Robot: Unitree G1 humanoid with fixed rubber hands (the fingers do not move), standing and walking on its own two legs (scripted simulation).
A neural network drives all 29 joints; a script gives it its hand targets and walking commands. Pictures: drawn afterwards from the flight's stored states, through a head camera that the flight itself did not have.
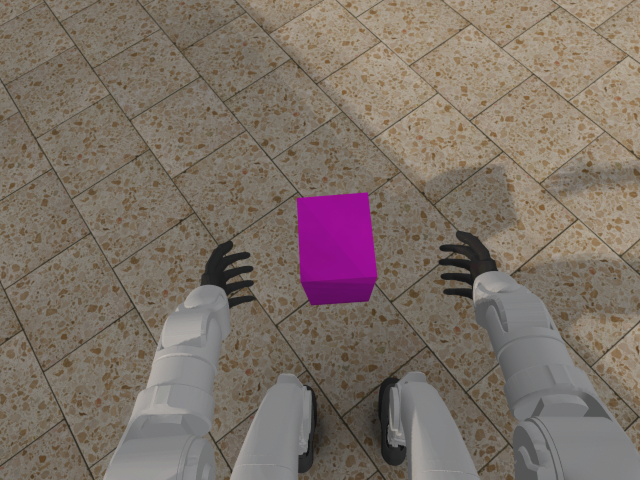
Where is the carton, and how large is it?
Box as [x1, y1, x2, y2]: [297, 192, 376, 304]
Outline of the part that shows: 367,192 297,198 300,278 301,283 311,304 368,300 376,278 376,269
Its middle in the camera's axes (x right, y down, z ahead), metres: +0.04 +0.03 +1.00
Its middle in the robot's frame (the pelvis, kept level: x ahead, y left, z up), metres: +0.53 +0.03 -0.54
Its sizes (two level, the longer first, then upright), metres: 0.200 0.165 0.296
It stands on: the floor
